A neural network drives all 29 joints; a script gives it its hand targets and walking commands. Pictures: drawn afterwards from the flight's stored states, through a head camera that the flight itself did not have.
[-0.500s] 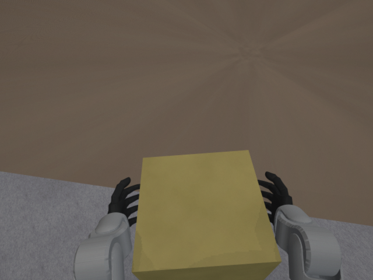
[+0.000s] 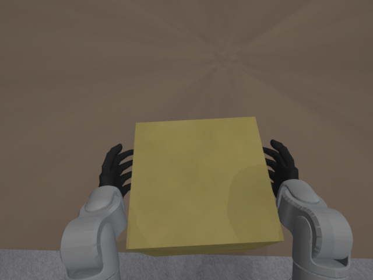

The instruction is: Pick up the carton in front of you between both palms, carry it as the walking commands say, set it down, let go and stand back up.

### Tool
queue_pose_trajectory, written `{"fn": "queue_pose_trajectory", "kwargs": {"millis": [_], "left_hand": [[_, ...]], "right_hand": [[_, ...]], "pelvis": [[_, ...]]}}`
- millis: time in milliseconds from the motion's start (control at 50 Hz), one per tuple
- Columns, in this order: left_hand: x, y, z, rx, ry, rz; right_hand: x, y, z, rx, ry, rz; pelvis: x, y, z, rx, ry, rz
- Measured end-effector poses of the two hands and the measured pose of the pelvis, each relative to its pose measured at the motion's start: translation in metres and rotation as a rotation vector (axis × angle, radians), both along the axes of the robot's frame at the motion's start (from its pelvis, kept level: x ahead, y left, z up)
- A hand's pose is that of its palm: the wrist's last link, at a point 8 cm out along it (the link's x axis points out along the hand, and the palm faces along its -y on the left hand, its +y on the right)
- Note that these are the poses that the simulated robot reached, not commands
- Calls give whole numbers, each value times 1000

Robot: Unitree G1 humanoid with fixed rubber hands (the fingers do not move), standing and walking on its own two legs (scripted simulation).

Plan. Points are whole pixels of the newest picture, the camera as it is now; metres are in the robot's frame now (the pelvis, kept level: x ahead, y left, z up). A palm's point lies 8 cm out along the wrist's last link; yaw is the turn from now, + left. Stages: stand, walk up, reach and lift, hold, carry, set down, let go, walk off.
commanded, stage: carry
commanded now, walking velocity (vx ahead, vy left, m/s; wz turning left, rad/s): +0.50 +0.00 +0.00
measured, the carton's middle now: (198, 195) +0.27 +0.00 +0.05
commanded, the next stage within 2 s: none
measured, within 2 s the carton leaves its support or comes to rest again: neither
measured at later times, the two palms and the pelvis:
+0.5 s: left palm (136, 65) +0.67 +0.15 +0.10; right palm (234, 57) +0.70 -0.15 +0.10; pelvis +0.33 -0.04 +0.00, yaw +3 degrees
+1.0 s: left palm out of the picture +1.04 +0.13 +0.18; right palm out of the picture +1.02 -0.17 +0.18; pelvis +0.68 +0.01 +0.04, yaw +1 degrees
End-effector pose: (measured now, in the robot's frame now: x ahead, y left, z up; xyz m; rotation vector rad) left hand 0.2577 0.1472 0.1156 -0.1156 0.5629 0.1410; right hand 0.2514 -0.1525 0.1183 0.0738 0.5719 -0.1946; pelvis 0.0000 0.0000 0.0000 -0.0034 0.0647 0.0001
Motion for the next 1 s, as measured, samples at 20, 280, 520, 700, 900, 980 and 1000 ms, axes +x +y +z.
{"fn": "queue_pose_trajectory", "kwargs": {"millis": [20,280,520,700,900,980,1000], "left_hand": [[16,0,7,-3,-12,-5],[243,-6,29,27,-29,46],[421,0,-10,-8,66,180],[563,6,17,-20,-58,134],[717,-16,31,-40,-1,-19],[768,-18,54,-34,-43,-8],[781,-16,60,-27,-56,0]], "right_hand": [[15,0,7,0,-12,-7],[258,-6,24,22,-30,50],[466,1,-19,109,68,98],[592,6,6,96,-61,60],[700,-16,26,60,-8,-76],[752,-20,54,54,-51,-79],[767,-19,61,51,-64,-72]], "pelvis": [[11,1,3,-5,2,2],[192,-14,-3,8,7,45],[340,-42,2,15,35,53],[477,-24,5,21,53,29],[618,8,27,6,28,23],[667,9,40,-11,32,21],[680,7,42,-13,33,23]]}}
